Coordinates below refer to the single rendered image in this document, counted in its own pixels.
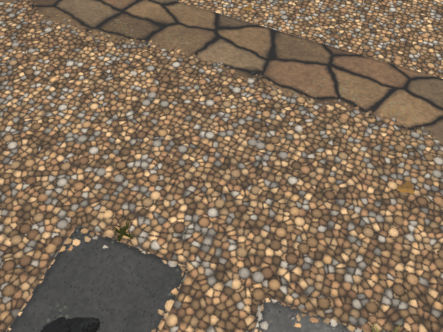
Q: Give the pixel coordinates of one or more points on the left robot hand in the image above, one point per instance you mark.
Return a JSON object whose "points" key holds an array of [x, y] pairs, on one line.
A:
{"points": [[77, 324]]}

